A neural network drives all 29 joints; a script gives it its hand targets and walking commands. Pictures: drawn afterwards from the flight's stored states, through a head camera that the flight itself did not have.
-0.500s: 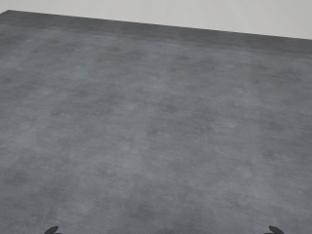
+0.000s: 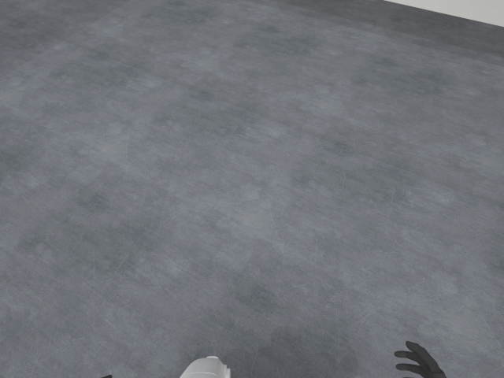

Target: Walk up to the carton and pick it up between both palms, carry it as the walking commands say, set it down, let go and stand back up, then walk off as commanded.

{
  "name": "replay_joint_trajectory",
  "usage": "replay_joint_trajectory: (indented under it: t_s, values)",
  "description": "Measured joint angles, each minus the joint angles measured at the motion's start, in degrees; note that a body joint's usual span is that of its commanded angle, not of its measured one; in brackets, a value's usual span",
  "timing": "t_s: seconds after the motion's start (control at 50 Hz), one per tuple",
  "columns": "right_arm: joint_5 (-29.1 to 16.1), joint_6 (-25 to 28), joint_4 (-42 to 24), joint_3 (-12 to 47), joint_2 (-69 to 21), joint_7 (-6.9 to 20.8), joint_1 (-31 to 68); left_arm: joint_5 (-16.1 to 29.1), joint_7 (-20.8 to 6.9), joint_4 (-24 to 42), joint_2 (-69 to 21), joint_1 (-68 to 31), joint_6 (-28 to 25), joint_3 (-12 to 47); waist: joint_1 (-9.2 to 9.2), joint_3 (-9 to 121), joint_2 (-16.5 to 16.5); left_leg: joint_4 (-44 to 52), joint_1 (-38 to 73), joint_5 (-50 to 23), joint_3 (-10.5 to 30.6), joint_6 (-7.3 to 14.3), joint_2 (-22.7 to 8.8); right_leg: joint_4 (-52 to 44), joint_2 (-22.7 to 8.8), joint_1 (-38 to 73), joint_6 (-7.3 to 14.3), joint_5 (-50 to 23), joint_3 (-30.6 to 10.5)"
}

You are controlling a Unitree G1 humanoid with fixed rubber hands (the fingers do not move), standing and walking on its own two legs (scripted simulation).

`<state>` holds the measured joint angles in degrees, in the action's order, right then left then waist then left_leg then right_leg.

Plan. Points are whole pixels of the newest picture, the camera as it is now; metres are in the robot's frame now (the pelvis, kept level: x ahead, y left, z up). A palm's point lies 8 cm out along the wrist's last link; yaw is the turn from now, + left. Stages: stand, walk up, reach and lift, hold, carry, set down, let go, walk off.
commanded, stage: walk up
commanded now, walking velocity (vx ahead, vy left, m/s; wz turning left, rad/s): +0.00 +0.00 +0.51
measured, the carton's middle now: out of the picture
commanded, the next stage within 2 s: none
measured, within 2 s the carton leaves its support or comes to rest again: neither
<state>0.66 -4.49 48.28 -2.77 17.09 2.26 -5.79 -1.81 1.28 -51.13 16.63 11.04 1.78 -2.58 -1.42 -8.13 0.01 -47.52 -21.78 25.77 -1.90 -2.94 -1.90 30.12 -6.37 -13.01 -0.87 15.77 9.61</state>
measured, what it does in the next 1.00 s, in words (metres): steps on the spot, turning left: left foot, then right foot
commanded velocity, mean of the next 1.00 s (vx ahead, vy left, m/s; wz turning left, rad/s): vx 0.00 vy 0.00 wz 0.51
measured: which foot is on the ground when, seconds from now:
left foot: up 0.00-0.06, down 0.08-0.40, up 0.42-0.78, down 0.80-1.00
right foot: down 0.00-0.06, up 0.08-0.38, down 0.40-0.80, up 0.82-1.00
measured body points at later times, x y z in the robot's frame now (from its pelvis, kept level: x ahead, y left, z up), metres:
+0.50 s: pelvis -0.03 -0.02 +0.00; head +0.00 -0.03 +0.45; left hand -0.01 +0.28 -0.11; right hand +0.15 -0.25 -0.14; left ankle -0.04 +0.12 -0.68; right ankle +0.00 -0.11 -0.74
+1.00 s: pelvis -0.06 +0.02 +0.01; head -0.03 +0.07 +0.45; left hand -0.11 +0.32 -0.13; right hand +0.18 -0.16 -0.11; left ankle -0.10 +0.12 -0.74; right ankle +0.01 -0.10 -0.67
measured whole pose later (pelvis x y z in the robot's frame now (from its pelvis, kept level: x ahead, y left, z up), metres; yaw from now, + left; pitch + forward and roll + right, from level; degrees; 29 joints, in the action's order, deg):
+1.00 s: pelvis -0.06 +0.02 +0.01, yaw +31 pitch +0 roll -2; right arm 1.4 -2.6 47.4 -3.5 15.4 0.0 -8.6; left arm -1.3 0.3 -47.0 17.3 8.6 3.8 -2.6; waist 0.0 -5.6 1.3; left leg -27.3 -14.4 13.1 1.4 1.0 -0.3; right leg 56.4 -4.6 -26.2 -4.2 24.5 4.4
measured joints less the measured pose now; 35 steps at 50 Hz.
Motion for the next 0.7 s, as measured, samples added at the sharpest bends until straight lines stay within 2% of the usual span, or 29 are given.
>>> replay_joint_trajectory:
  t_s: [0.04, 0.08, 0.12, 0.14, 0.18, 0.22, 0.32, 0.38, 0.4, 0.44, 0.46, 0.52, 0.56, 0.62, 0.7]
  values:
    - [-0.03, 0.26, -0.95, 0.17, 0.11, 0.01, 1.14, -0.07, -0.23, 0.03, 0.41, 0.22, 0.03, -0.22, -0.01, 0.21, 0.84, 7.34, 2.89, -2.45, -1.03, 0.7, -0.44, 2.13, -1.08, -1.1, -0.63, 0.99, 1.22]
    - [0.23, 1.05, -1.75, -0.12, 0.47, -0.12, 1.66, -0.23, -0.43, 0.48, 1.09, 0.46, 0.25, -0.02, -0.1, 0.59, 1.5, 13.27, 5.26, -9.21, -1.02, 2.21, -0.45, 7.36, -2.25, -3.46, -1.18, 3.38, 1.78]
    - [0.46, 1.63, -2.02, -0.51, 0.21, -0.6, 1.76, 0.02, -0.21, 0.91, 1.61, -0.81, 1.08, 0.06, -0.71, -0.43, 2.51, 11.06, 4.02, -9.01, -0.23, 3.09, 0.43, 17.1, -1.47, -7.24, -2.55, 12.04, -2.16]
    - [0.51, 1.63, -2.0, -0.65, 0.1, -0.9, 1.45, 0.16, -0.15, 1.1, 1.6, -1.44, 1.41, 0.11, -0.87, -0.74, 2.59, 11.28, 4.1, -8.74, 0.35, 3.24, 0.66, 21.29, -0.71, -8.82, -2.95, 13.76, -3.64]
    - [0.72, 1.14, -1.85, -0.72, -0.02, -1.45, 0.76, 0.17, -0.35, 1.39, 1.43, -2.36, 1.73, 0.39, -0.94, -0.92, 2.4, 13.35, 4.92, -9.59, 1.45, 3.25, 1.01, 25.87, 0.19, -10.76, -3.2, 12.95, -4.95]
    - [0.8, 0.76, -1.75, -0.7, -0.03, -1.78, 0.26, 0.15, -0.61, 1.72, 1.15, -2.94, 1.96, 0.68, -0.66, -0.74, 1.82, 15.56, 5.69, -11.22, 2.43, 3.03, 1.17, 26.42, 0.85, -11.35, -3.21, 11.74, -5.37]
    - [0.97, 0.25, -1.25, -0.82, -0.06, -1.88, -0.74, 0.62, -0.58, 3.04, 0.53, -3.89, 2.01, 0.98, 0.5, 0.51, 0.05, 18.06, 5.82, -13.7, 4.66, 2.62, 1.75, 18.25, 2.8, -8.41, -3.09, 9.41, -5.61]
    - [1.07, -0.11, -0.79, -0.95, 0.06, -1.78, -1.44, 1.07, -0.25, 3.95, 0.19, -3.75, 1.32, 1.07, 0.55, 1.83, -0.87, 16.8, 4.14, -13.79, 5.78, 1.83, 2.39, 6.97, 4.1, -3.52, -2.39, 5.28, -4.93]
    - [1.04, -0.06, -0.8, -0.95, 0.16, -1.75, -1.91, 0.93, -0.11, 4.36, 0.18, -3.25, 0.85, 1.0, 0.24, 2.64, -0.86, 14.96, 2.75, -12.9, 5.78, 2.06, 2.84, 2.11, 3.92, -1.87, -1.43, 2.38, -4.77]
    - [1.12, -0.24, -0.66, -1.17, 0.35, -1.88, -2.14, 0.57, 0.0, 4.3, -0.61, -2.49, 0.65, 1.0, 0.19, 2.8, -2.3, 6.24, -1.05, -3.85, 5.33, 1.78, 2.64, 2.61, 3.97, -2.36, 1.07, 0.23, -3.39]
    - [1.14, -0.42, -0.61, -1.26, 0.24, -1.75, -2.26, 0.47, -0.01, 4.16, -0.78, -1.95, 0.64, 1.11, 0.18, 2.82, -2.58, 0.88, -2.94, -1.76, 4.46, 1.51, 2.52, 2.16, 3.66, -1.93, 1.79, 0.13, -2.72]
    - [1.08, -0.49, -0.39, -1.49, -0.04, -0.86, -2.97, 0.21, 0.21, 3.39, -1.01, -0.79, 0.49, 0.98, -0.07, 3.37, -2.57, -11.93, -6.79, -3.6, 2.29, 0.37, 1.79, -1.18, 2.46, -0.15, 2.17, -1.08, -1.03]
    - [0.97, -0.42, -0.15, -1.52, -0.13, -0.45, -3.49, 0.08, 0.27, 2.99, -1.2, -0.49, 0.13, 0.72, -0.07, 3.82, -2.3, -14.79, -7.14, -5.06, 1.51, -0.44, 1.0, -2.84, 1.66, 0.63, 1.99, -1.87, 0.13]
    - [0.83, -0.53, 0.06, -1.19, -0.33, -0.16, -3.6, -0.16, 0.13, 2.89, -1.57, -0.17, -0.42, 0.36, 0.2, 4.24, -1.78, -10.75, -5.26, -5.27, 0.79, -1.02, -0.5, -4.1, 0.61, 1.07, 1.66, -2.43, 2.03]
    - [0.72, -0.38, -0.57, -0.34, -0.77, 0.12, -2.2, -0.49, -0.2, 3.07, -1.72, 0.28, -0.73, -0.1, 0.33, 4.0, -0.73, 0.03, -1.13, -3.89, -0.22, -0.92, -1.97, -3.48, -0.81, 0.53, 0.88, -2.18, 4.43]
